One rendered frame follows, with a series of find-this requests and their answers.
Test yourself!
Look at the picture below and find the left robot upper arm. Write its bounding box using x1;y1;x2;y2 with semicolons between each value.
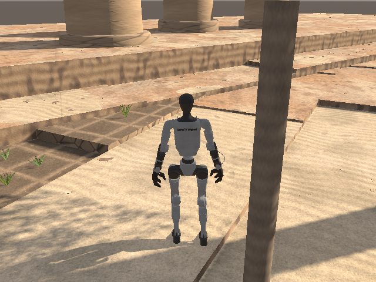
160;119;174;153

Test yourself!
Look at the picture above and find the robot right hand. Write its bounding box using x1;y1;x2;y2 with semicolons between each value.
210;168;224;183

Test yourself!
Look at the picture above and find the robot left hand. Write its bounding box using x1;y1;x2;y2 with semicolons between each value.
152;171;166;187

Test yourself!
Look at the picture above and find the robot left thigh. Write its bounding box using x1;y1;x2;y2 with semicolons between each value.
168;164;181;206

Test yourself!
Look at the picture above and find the robot right forearm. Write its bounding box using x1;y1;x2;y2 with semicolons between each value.
210;142;222;170

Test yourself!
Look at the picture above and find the robot right thigh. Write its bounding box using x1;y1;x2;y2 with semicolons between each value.
196;164;208;207

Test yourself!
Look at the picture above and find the robot thigh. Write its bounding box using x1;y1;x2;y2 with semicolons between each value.
196;164;208;207
168;164;181;206

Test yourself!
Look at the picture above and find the right robot upper arm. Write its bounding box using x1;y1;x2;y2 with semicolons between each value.
199;119;215;151

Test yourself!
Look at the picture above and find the robot left forearm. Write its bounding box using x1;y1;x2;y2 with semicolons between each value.
153;144;166;173

